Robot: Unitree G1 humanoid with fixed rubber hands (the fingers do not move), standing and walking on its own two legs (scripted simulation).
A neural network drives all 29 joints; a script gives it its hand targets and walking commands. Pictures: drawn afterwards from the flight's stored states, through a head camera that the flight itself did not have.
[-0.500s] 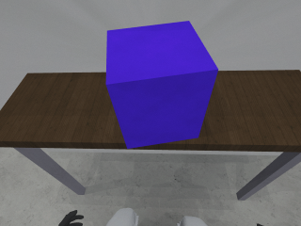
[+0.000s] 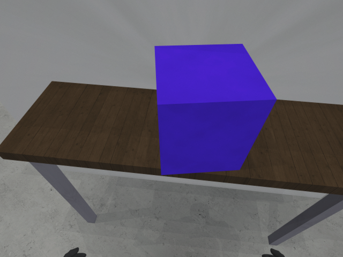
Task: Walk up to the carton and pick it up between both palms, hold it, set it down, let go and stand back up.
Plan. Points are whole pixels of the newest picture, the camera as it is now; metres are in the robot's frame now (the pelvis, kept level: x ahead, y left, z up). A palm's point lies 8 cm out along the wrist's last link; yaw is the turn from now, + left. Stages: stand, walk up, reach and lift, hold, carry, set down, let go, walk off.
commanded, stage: walk up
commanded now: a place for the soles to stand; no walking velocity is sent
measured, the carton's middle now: (200, 112) +0.42 -0.04 +0.11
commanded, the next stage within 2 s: reach and lift in 1.90 s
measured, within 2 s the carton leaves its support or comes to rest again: neither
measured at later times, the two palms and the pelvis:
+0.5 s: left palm out of the picture +0.10 +0.28 -0.09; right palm out of the picture +0.13 -0.24 -0.10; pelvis +0.02 +0.01 +0.00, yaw +1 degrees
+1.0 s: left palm out of the picture +0.09 +0.26 -0.10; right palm out of the picture +0.13 -0.27 -0.09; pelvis +0.02 -0.01 +0.00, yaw +2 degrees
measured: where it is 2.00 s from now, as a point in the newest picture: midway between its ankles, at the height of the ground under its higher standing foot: outside the picture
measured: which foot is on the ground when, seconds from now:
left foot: down 0.00-1.00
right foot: down 0.00-1.00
